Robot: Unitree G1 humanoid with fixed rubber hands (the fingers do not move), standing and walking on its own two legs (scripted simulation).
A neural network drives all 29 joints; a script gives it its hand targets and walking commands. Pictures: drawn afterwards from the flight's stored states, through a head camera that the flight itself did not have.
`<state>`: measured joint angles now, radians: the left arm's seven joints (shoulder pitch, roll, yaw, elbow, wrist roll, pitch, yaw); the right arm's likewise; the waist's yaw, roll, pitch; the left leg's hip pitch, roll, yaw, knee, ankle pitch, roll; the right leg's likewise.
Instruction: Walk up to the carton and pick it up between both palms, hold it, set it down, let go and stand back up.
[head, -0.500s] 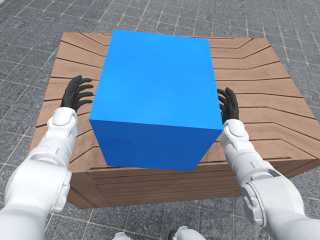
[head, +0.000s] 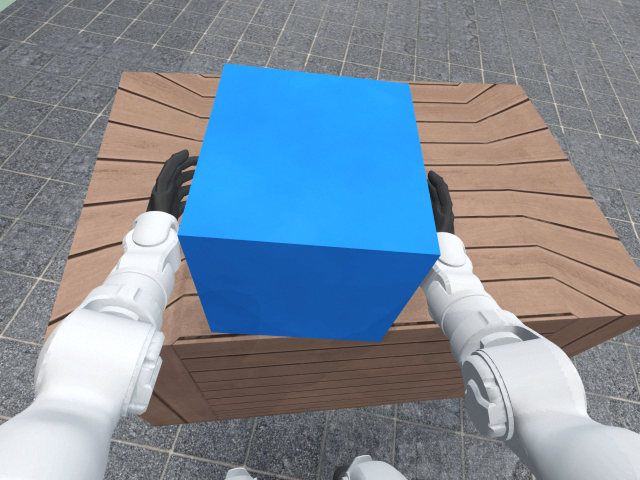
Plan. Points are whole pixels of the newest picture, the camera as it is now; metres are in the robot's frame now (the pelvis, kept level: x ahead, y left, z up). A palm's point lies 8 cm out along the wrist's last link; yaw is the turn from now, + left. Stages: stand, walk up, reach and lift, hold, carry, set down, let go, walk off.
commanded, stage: reach and lift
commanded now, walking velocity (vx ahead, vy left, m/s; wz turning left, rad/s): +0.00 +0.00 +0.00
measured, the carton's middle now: (307, 211) +0.46 -0.04 +0.03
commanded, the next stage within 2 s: none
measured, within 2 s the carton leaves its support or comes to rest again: leaves its support in 1.56 s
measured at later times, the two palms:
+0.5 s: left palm (173, 209) +0.46 +0.14 +0.05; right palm (436, 231) +0.40 -0.20 +0.05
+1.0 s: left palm (172, 211) +0.45 +0.14 +0.06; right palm (438, 238) +0.38 -0.20 +0.06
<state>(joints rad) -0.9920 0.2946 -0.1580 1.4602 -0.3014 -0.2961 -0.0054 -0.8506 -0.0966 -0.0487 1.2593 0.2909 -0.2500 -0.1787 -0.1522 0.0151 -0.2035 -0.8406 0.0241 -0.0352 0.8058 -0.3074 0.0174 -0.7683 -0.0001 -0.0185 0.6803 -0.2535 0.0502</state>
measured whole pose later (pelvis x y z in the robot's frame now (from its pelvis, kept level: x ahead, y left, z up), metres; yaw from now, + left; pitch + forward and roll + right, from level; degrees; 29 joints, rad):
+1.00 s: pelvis +0.02 +0.00 +0.03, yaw +0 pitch +14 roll -2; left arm -0.93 0.23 0.22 1.53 0.05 -0.50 -0.03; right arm -0.68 0.05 -0.47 1.08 -0.20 -0.38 -0.11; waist -0.15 -0.01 -0.09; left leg -0.58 0.01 -0.02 0.57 -0.23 0.02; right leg -0.51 -0.02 -0.01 0.44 -0.17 0.05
